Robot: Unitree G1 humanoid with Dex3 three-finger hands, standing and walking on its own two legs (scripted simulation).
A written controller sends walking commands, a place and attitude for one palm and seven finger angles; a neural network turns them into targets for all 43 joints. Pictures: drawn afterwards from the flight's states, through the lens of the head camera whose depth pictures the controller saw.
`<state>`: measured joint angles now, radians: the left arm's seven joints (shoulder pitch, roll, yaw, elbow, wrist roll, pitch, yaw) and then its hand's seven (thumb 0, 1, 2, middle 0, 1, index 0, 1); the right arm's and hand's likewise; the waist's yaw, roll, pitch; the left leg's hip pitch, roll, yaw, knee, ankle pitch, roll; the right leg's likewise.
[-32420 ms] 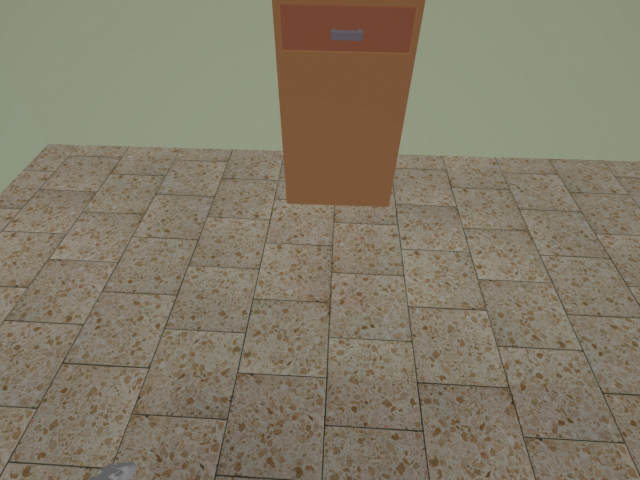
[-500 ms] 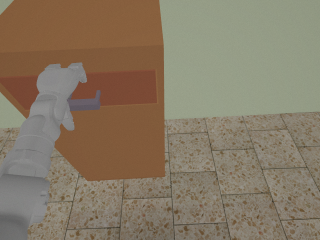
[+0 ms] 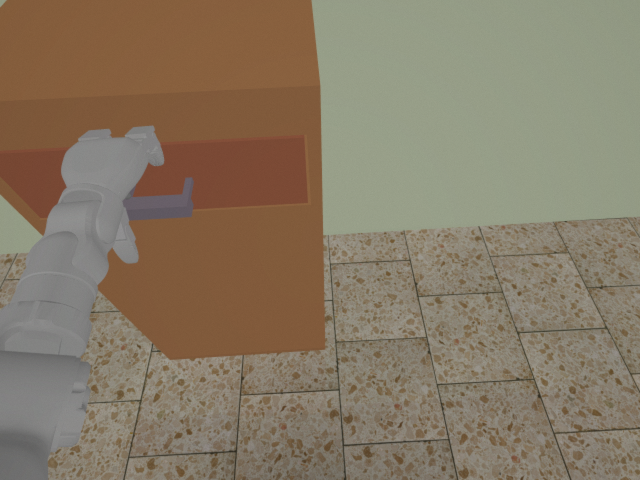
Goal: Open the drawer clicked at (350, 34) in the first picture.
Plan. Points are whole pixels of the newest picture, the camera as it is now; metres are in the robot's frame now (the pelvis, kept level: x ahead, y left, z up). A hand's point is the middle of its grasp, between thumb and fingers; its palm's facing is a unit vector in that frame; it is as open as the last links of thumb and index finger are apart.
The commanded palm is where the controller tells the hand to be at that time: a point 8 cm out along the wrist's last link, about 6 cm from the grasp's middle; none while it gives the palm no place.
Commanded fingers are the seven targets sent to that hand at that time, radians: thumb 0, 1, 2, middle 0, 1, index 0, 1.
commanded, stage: re-aim the fingers above the handle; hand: left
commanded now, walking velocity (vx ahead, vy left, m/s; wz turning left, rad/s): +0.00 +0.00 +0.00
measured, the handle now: (156, 196) +0.50 +0.25 +0.04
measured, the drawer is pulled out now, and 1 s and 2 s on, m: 0.00 0.00 0.00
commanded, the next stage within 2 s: lower the fingers behind the handle in 1.54 s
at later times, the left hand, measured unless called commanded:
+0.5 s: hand (126, 194) +0.46 +0.25 +0.09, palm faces -0.03 -0.01 -1.00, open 13.7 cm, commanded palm +0.44 +0.24 +0.15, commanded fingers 0.00 -0.50 0.30 -0.30 -1.20 -0.30 -1.20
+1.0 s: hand (141, 190) +0.46 +0.23 +0.10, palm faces -0.02 -0.01 -1.00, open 13.7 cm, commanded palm +0.44 +0.24 +0.16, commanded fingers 0.00 -0.50 0.30 -0.30 -1.20 -0.30 -1.20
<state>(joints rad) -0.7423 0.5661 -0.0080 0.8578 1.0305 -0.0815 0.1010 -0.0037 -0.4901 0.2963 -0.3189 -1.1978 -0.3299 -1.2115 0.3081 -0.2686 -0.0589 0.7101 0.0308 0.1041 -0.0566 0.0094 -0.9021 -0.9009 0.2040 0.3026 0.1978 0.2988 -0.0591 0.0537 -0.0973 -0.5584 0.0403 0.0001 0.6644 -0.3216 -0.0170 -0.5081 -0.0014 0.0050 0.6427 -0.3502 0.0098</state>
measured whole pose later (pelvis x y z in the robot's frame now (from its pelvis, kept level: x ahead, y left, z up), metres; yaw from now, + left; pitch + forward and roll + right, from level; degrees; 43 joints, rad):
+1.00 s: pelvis -0.01 +0.00 +0.00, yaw +0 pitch +12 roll +0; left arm -0.78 0.51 -0.03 0.91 1.04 -0.01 0.14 0.00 -0.49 0.30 -0.32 -1.20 -0.35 -1.22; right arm 0.31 -0.26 -0.04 0.71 0.03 0.09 -0.06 0.01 -0.90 -0.90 0.20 0.30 0.20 0.30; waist -0.07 0.06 -0.10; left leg -0.54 0.04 0.01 0.64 -0.30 -0.02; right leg -0.50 0.00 0.02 0.64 -0.34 0.01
